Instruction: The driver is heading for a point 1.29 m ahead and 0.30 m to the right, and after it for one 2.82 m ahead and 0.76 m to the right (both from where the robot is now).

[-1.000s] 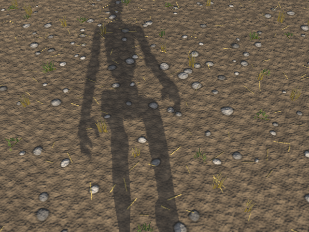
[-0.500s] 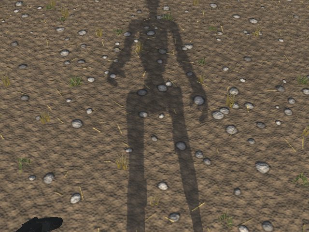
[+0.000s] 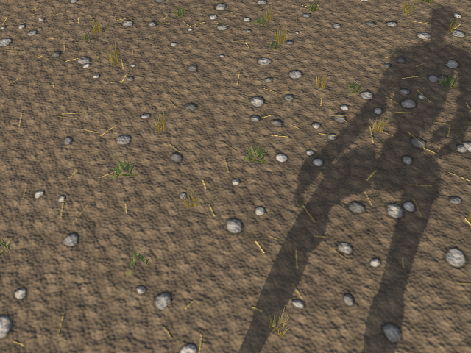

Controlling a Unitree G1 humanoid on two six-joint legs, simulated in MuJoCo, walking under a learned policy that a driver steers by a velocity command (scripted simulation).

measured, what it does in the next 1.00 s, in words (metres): walks ahead: left foot, then right foot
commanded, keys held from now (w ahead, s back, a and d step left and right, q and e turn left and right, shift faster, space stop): w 0.68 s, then w+e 0.32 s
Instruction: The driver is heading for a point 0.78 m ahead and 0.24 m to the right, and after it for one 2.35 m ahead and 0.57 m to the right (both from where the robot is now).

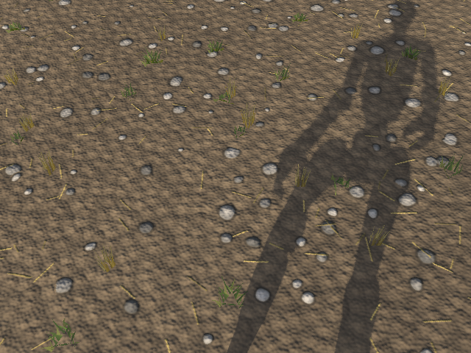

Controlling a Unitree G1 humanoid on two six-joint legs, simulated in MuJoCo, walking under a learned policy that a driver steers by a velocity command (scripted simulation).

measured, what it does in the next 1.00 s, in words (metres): walks ahead, turning right: left foot, then right foot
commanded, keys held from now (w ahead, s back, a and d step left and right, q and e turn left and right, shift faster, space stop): w+e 0.98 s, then e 0.02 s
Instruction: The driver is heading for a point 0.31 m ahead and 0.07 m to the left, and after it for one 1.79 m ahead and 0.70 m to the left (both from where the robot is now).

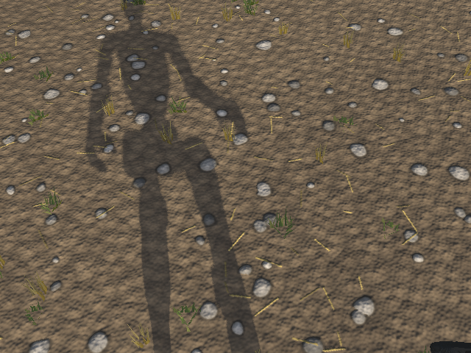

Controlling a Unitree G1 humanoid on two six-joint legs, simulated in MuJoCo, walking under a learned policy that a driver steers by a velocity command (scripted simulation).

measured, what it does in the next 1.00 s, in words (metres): walks ahead, turning left: left foot, then right foot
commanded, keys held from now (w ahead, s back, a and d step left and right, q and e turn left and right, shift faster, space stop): e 0.02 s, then no key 0.10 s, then q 0.58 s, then w+q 0.30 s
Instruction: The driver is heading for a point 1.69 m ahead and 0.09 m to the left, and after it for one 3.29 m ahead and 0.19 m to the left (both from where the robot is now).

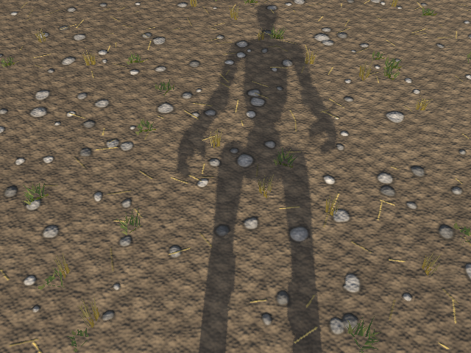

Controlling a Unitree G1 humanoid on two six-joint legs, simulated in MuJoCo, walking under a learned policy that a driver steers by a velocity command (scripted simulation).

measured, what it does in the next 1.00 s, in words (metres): walks ahead, turning left: left foot, then right foot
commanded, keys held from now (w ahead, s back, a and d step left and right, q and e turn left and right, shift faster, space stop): w+q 0.36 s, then w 0.60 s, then w+e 0.04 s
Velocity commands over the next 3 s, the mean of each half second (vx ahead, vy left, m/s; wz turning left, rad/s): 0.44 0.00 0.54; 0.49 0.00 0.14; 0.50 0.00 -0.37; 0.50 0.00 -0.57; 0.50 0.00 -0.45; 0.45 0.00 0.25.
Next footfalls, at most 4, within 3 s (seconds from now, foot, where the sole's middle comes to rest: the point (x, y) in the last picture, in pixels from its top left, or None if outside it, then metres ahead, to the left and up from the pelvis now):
0.02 left None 0.05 0.11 -0.78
0.46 right None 0.42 -0.03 -0.78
0.96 left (151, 317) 0.59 0.30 -0.78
1.52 right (213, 222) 0.93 0.15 -0.78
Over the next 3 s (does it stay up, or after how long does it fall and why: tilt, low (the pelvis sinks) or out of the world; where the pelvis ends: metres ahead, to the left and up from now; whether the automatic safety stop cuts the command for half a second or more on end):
stays up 1.55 0.03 -0.02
